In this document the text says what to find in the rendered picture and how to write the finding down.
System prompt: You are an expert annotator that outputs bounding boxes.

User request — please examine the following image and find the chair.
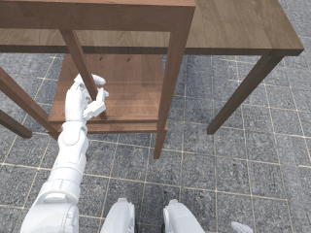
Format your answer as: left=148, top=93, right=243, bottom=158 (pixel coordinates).
left=0, top=0, right=196, bottom=161

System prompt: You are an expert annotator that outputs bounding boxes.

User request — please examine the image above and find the robot right thigh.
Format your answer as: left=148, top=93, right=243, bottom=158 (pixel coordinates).
left=163, top=203, right=205, bottom=233

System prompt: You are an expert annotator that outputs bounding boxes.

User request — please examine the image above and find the table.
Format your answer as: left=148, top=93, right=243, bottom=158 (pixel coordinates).
left=0, top=0, right=305, bottom=139

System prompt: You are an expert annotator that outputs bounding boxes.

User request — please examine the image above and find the left robot upper arm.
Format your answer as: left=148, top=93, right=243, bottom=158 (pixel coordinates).
left=22, top=203, right=80, bottom=233

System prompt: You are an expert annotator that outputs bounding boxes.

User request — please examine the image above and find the right robot hand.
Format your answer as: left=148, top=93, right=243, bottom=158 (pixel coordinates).
left=231, top=221, right=253, bottom=233

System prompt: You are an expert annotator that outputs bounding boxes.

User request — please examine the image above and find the left robot hand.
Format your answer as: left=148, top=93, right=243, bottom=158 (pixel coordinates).
left=64, top=74, right=109, bottom=124

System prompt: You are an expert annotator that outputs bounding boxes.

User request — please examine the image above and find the left robot forearm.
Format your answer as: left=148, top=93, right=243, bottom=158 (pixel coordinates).
left=19, top=120, right=89, bottom=233

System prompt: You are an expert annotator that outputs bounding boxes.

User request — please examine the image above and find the right robot shin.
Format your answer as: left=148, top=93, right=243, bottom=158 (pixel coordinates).
left=165, top=199, right=179, bottom=233

